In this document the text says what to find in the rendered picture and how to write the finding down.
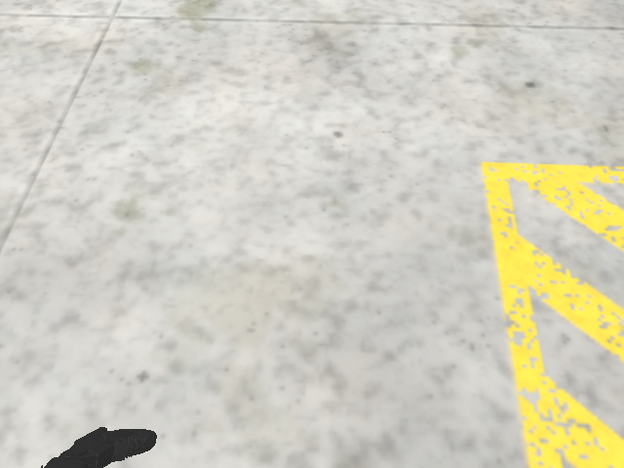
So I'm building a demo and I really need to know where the robot left hand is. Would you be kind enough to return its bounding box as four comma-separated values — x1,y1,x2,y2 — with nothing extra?
41,427,157,468

